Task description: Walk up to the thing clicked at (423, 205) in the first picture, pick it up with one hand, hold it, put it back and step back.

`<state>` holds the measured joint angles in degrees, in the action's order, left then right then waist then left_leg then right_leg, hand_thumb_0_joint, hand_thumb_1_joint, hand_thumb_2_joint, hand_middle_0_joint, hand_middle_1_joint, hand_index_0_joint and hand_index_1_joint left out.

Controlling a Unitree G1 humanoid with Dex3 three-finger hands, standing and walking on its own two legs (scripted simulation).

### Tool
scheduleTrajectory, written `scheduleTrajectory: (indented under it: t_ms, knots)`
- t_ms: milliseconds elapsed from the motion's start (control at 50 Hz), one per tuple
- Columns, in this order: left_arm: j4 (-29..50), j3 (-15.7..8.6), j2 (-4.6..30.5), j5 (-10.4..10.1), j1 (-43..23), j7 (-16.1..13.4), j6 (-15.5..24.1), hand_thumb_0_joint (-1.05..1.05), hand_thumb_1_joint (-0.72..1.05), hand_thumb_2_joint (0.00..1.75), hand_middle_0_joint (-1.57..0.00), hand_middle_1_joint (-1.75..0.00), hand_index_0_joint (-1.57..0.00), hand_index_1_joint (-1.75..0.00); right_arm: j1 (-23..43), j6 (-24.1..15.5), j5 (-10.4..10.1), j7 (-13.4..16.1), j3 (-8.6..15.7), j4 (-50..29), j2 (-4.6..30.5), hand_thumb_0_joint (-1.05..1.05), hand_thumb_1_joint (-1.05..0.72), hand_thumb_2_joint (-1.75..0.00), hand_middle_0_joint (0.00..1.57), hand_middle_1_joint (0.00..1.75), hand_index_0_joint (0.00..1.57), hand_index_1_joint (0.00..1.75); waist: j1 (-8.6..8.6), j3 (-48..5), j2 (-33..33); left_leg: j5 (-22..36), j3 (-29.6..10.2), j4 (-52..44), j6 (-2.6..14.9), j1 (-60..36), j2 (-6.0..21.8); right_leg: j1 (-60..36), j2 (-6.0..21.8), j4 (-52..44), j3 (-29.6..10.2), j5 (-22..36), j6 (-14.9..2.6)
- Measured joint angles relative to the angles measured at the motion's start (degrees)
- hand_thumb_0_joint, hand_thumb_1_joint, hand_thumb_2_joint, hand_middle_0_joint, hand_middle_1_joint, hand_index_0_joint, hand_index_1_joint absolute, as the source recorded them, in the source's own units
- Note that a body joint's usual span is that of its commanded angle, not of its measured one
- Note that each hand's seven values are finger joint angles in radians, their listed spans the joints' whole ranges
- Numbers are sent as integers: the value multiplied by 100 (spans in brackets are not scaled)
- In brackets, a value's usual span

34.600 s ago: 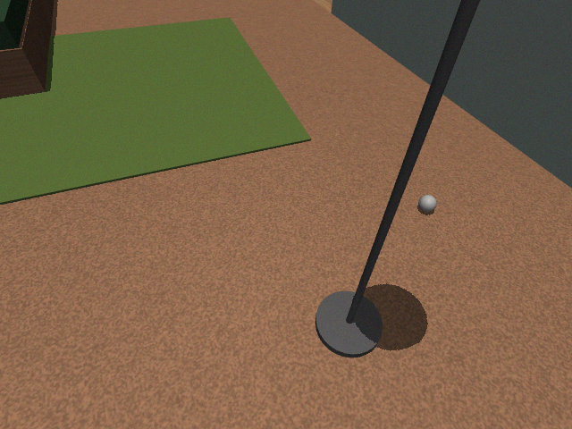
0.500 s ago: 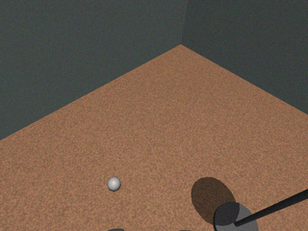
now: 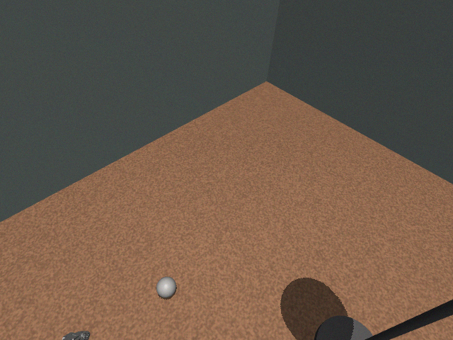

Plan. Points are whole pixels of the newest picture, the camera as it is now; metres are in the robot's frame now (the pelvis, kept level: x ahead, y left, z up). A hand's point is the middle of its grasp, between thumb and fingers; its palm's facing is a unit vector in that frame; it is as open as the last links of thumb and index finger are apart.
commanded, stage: walk up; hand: left
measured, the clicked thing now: (166, 287) +0.45 +0.23 -0.73
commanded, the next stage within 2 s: stand in 0.82 s
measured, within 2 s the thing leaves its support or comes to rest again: neither
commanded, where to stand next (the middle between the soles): +0.06 -0.01 m, yaw +1 degrees
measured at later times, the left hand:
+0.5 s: hand out of the picture +0.09 +0.26 -0.15, palm faces -0.01 -0.94 -0.34, open 7.4 cm
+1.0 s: hand out of the picture +0.10 +0.26 -0.15, palm faces -0.02 -0.94 -0.33, open 7.4 cm
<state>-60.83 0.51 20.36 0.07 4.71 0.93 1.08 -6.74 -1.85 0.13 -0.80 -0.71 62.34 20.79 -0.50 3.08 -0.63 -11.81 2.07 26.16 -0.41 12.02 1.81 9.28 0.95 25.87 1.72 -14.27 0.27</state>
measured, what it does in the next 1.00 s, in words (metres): stands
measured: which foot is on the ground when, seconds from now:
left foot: down 0.00-1.00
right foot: down 0.00-1.00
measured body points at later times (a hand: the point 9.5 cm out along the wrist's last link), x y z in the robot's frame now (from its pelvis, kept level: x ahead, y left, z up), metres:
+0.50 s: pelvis +0.01 +0.00 +0.01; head +0.02 +0.00 +0.46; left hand +0.09 +0.31 -0.13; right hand +0.10 -0.30 -0.13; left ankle +0.03 +0.12 -0.74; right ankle +0.00 -0.12 -0.74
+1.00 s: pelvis +0.02 +0.01 +0.01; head +0.03 +0.01 +0.46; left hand +0.10 +0.31 -0.13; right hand +0.10 -0.29 -0.12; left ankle +0.03 +0.12 -0.74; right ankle +0.00 -0.12 -0.74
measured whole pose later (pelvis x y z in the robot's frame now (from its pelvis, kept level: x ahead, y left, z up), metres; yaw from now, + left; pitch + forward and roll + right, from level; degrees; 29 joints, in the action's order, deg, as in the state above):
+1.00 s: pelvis +0.02 +0.01 +0.01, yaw +0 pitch -2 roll +0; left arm -65.6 -0.1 19.8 0.4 4.6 0.4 0.7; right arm -3.9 -1.0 0.3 -0.2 -0.2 65.7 20.0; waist -0.3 3.1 -0.1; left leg -9.2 2.3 18.5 0.0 7.3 0.9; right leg 4.0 1.6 17.2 1.7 -11.0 1.2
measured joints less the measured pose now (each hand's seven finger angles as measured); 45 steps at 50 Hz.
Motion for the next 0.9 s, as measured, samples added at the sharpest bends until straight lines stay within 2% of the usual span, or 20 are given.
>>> scheduleTrajectory:
  t_ms: [180, 380, 900]
  knots:
    - [-279, -19, -3, 22, -47, 18, -47, 1, 90, 90, -20, -30, -21, -30, 116, 11, 17, 36, 51, 181, 68, 0, -90, -90, 20, 30, 21, 30, -23, -23, 25, 123, -11, -313, -7, -173, -5, -201, -6, -363, 19, 145, 8]
    - [-472, -67, 16, 34, 31, 14, -82, 1, 90, 90, -20, -30, -21, -30, 120, 28, 28, 27, 29, 287, -27, 0, -90, -90, 20, 30, 21, 30, 24, -26, 83, 163, -20, -476, 0, -272, -30, -318, 12, -549, 33, 192, 27]
    - [-474, -73, -57, 37, 19, -37, -59, 1, 90, 90, -20, -30, -21, -30, 212, 95, 27, 59, 59, 316, -84, 0, -90, -90, 20, 30, 21, 30, 14, -57, 30, 206, -1, -689, 32, -439, -83, -505, 60, -807, 22, 263, 81]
